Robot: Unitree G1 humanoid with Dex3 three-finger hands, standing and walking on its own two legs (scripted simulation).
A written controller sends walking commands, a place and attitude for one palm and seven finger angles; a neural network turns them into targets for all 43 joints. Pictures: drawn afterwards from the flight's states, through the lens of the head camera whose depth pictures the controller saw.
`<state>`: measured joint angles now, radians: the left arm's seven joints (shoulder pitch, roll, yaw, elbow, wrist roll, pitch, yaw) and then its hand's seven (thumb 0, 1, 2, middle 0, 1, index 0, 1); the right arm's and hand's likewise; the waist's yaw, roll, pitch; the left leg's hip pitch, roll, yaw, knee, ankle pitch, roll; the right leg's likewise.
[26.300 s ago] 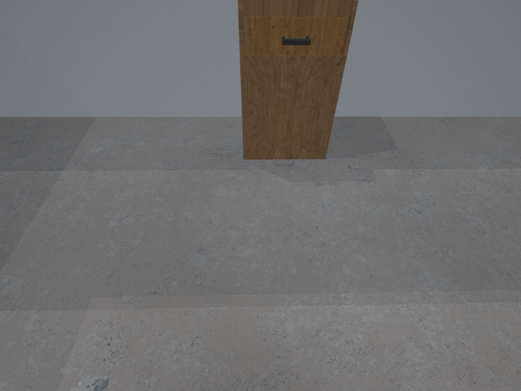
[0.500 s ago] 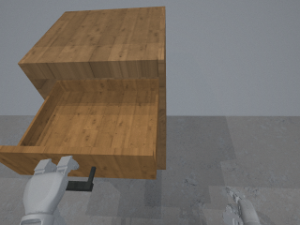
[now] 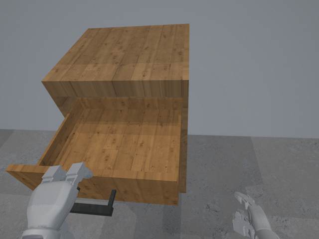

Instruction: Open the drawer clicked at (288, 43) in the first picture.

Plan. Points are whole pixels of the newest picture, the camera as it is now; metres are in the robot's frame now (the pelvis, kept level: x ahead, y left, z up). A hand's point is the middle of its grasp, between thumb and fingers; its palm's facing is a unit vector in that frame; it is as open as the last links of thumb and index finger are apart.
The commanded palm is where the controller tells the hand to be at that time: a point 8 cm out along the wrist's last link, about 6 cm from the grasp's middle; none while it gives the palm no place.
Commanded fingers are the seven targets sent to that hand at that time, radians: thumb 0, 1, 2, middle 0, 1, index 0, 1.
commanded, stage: lift the hand off the handle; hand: left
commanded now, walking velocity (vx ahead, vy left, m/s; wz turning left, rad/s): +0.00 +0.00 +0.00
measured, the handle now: (91, 200) +0.21 +0.23 -0.03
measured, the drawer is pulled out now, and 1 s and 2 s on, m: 0.30 0.30 0.30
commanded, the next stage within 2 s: draw the hand back to the body in 0.46 s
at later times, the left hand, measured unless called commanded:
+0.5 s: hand (58, 196) +0.17 +0.23 +0.11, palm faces +0.08 -0.15 -0.99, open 13.9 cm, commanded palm +0.14 +0.23 +0.16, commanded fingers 0.00 -0.50 0.30 -0.30 -1.20 -0.30 -1.20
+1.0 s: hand (44, 197) +0.16 +0.25 +0.11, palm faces +0.04 -0.13 -0.99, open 13.8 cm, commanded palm +0.14 +0.26 +0.18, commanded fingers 0.00 -0.50 0.30 -0.30 -1.20 -0.30 -1.20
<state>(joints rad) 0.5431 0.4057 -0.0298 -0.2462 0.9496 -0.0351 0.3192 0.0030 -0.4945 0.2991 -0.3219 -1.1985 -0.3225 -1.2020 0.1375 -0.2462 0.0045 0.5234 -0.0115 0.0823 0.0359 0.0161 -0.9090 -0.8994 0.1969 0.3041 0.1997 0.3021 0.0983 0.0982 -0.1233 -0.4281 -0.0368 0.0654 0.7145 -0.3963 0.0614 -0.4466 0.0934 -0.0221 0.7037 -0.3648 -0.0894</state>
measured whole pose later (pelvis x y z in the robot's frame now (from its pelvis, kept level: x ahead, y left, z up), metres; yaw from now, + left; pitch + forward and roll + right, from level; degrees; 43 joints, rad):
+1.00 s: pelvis -0.01 +0.02 +0.02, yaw +0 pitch +0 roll -1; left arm 0.54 0.50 0.03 -0.45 0.85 0.03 0.11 0.00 -0.49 0.30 -0.32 -1.20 -0.32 -1.20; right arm 0.15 -0.27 0.03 0.51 0.02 0.11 0.03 0.02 -0.91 -0.90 0.20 0.30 0.20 0.30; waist 0.11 0.12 -0.05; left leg -0.25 -0.05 0.07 0.55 -0.31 0.08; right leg -0.25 0.08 -0.01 0.51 -0.27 -0.06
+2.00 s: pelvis +0.00 +0.00 +0.03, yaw +3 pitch -3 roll +0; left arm 0.56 0.33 0.28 -0.46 -0.09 -0.12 0.11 0.01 0.66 0.80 -0.23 -0.45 -0.23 -0.45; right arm 0.16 -0.23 0.02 0.63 0.03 -0.10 -0.06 0.02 -0.91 -0.90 0.20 0.30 0.20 0.30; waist 0.06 0.09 0.01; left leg -0.11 -0.05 0.01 0.43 -0.26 0.05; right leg -0.09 0.09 -0.05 0.38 -0.23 -0.09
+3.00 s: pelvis -0.07 +0.01 +0.01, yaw +1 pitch +2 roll +0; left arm 0.67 0.37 0.35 -0.59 -0.04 -0.15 0.18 0.02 0.89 0.90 -0.21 -0.30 -0.21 -0.30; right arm 0.20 -0.17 0.02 0.56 -0.03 -0.10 -0.07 0.02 -0.91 -0.90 0.20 0.30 0.20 0.30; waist 0.01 0.01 -0.02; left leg -0.39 -0.07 0.04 0.57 -0.21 0.08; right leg -0.31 0.03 0.02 0.65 -0.41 0.00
